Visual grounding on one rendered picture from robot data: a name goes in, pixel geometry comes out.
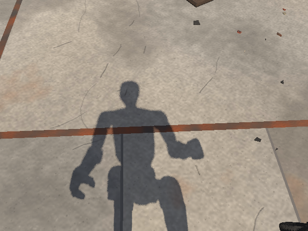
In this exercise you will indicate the right robot hand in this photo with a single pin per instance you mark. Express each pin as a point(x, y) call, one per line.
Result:
point(293, 226)

